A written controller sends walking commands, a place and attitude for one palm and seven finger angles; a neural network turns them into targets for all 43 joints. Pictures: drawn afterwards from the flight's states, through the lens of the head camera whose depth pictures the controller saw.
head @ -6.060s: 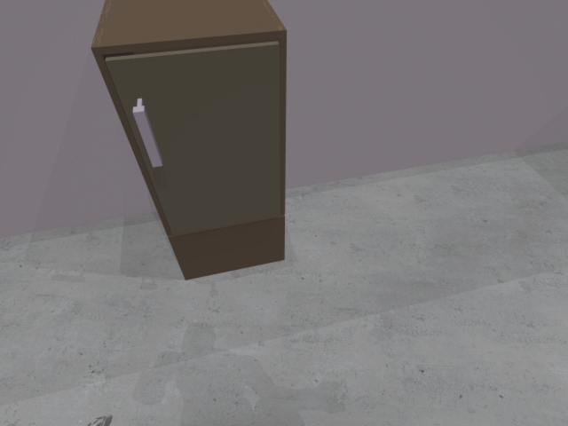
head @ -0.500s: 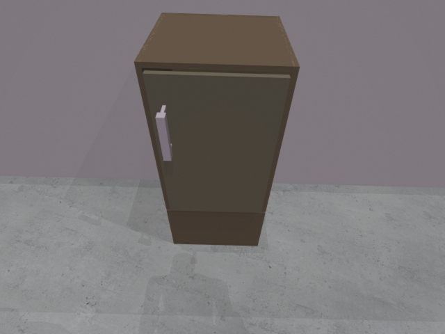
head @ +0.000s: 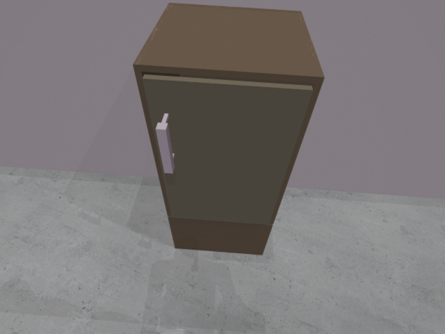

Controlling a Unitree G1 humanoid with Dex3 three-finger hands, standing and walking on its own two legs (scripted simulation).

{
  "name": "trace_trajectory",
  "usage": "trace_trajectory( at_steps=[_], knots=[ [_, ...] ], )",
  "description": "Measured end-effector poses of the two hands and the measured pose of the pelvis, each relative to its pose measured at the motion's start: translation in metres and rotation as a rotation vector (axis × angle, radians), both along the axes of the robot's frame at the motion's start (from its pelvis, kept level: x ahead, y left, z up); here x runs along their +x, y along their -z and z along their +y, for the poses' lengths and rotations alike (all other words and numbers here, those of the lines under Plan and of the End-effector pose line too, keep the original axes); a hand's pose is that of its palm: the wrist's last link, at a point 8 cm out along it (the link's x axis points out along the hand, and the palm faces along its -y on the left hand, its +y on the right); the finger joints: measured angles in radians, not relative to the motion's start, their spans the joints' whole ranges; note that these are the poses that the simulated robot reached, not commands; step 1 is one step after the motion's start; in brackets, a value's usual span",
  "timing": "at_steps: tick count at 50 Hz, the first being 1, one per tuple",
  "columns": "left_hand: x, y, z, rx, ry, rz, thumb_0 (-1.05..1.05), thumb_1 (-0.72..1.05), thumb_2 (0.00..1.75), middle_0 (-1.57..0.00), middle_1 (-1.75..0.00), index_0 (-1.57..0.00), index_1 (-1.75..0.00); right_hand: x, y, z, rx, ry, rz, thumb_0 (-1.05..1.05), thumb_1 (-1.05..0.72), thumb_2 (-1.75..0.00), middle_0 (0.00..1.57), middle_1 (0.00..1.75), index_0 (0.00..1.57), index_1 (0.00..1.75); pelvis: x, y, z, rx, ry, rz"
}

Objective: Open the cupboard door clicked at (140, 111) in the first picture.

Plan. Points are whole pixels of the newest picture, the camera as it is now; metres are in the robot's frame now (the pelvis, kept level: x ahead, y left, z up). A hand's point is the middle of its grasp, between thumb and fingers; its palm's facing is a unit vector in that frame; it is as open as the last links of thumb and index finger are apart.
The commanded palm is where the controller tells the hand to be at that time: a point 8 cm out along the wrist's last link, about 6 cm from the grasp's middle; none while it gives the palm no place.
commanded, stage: come to a stop and stand still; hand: left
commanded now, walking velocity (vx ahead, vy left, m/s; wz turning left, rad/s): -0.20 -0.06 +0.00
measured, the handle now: (167, 144) +0.55 +0.19 -0.02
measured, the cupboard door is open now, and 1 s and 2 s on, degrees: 0 0 0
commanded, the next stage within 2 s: look again from close up in 1.06 s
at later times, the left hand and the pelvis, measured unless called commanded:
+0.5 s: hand out of the picture +0.04 +0.15 -0.16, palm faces +0.03 -0.97 -0.23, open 7.3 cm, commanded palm none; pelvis +0.00 -0.03 +0.01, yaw -2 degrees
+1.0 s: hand out of the picture -0.05 +0.15 -0.17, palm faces +0.04 -0.99 -0.14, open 7.4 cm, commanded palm none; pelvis -0.03 +0.00 +0.01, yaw -2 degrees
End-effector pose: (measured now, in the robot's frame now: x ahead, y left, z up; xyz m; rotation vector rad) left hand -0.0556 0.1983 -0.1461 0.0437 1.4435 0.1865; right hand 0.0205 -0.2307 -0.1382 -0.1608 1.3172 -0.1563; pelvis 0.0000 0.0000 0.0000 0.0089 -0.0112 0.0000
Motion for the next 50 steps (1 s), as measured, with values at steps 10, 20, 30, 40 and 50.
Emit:
trace_trajectory(
  at_steps=[10,20,30,40,50],
  knots=[
    [0.042,0.007,0.016,0.028,0.07,0.033,0.01,0.91,0.9,-0.2,-0.3,-0.2,-0.3,0.061,0.001,0.007,-0.011,0.007,-0.144,0.01,-0.92,-0.9,0.2,0.3,0.2,0.3,0.012,0.006,0.0,0.014,0.059,-0.002],
    [0.085,-0.017,0.003,0.109,0.108,-0.169,0.01,0.92,0.9,-0.2,-0.3,-0.2,-0.3,0.034,0.007,-0.019,0.044,0.048,-0.094,-0.01,-0.93,-0.9,0.2,0.3,0.2,0.3,-0.001,-0.001,-0.026,0.014,0.04,0.002],
    [0.077,-0.011,0.008,0.079,0.083,-0.176,0.01,0.92,0.9,-0.2,-0.3,-0.2,-0.3,-0.016,0.002,-0.018,0.009,0.037,0.015,0.0,-0.92,-0.9,0.2,0.3,0.2,0.3,-0.01,-0.003,-0.023,0.005,0.021,-0.009],
    [0.04,-0.008,0.013,0.038,0.075,-0.086,0.01,0.92,0.9,-0.2,-0.3,-0.2,-0.3,-0.058,-0.004,0.01,0.03,0.037,0.084,0.0,-0.92,-0.9,0.2,0.3,0.2,0.3,-0.022,-0.01,-0.009,-0.004,0.027,-0.009],
    [0.003,-0.007,0.003,-0.005,0.064,-0.006,0.01,0.91,0.9,-0.2,-0.3,-0.2,-0.3,-0.079,-0.002,0.035,0.068,0.052,0.113,0.0,-0.91,-0.9,0.2,0.3,0.2,0.3,-0.027,-0.011,0.0,-0.004,0.029,-0.007]
  ],
)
